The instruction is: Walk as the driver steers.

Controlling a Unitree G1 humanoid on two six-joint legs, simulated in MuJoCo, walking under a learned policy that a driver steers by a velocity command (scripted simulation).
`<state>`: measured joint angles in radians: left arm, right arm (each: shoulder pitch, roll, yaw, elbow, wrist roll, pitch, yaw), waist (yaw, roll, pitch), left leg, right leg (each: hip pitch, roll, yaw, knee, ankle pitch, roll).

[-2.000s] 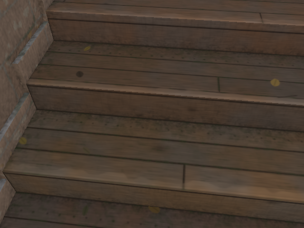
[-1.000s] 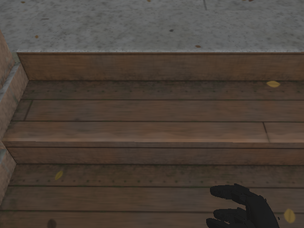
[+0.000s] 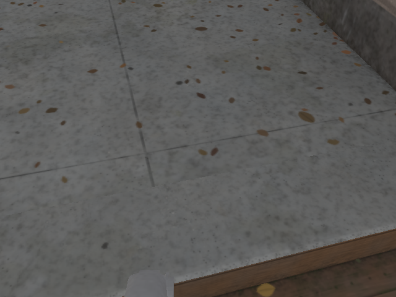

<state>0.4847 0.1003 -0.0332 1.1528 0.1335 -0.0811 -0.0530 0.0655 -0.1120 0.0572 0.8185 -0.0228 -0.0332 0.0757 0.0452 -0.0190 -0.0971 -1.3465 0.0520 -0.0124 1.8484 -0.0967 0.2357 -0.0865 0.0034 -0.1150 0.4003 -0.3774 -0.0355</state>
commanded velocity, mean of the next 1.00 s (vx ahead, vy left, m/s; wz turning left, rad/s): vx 0.20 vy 0.00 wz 0.45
